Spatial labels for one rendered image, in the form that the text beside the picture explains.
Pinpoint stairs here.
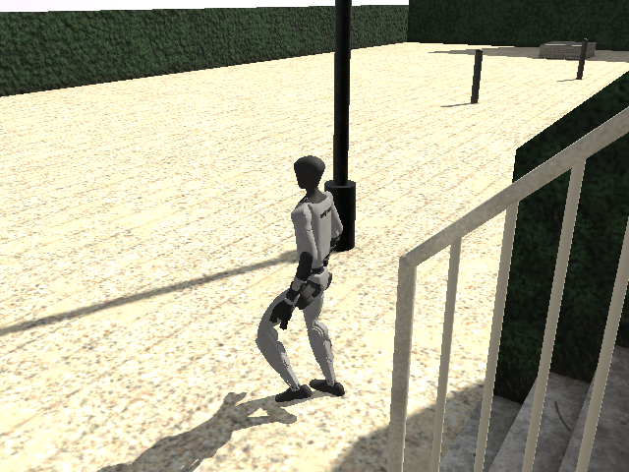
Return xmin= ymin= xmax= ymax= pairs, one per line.
xmin=439 ymin=345 xmax=629 ymax=472

